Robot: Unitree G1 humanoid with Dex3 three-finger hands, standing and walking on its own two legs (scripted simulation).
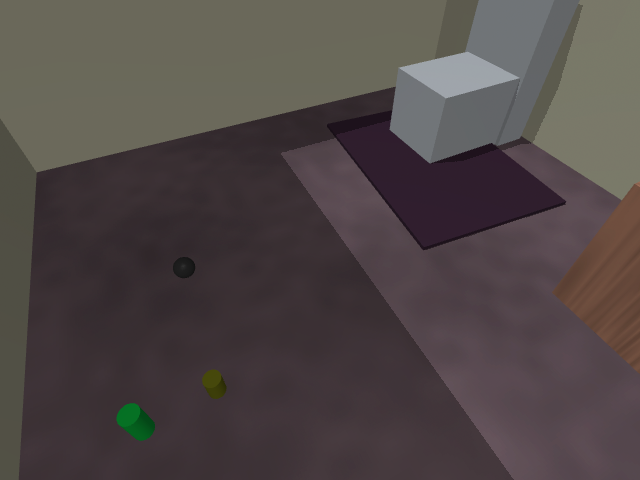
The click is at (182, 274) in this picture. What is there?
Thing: free ball
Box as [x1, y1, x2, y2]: [173, 257, 194, 277]
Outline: 181,257 174,262 173,270 176,275 180,277 187,277 193,272 194,263 191,259 187,257
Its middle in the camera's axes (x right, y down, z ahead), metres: -0.56 +0.13 +1.54
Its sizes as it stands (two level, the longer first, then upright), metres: 0.087 0.087 0.087
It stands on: the floor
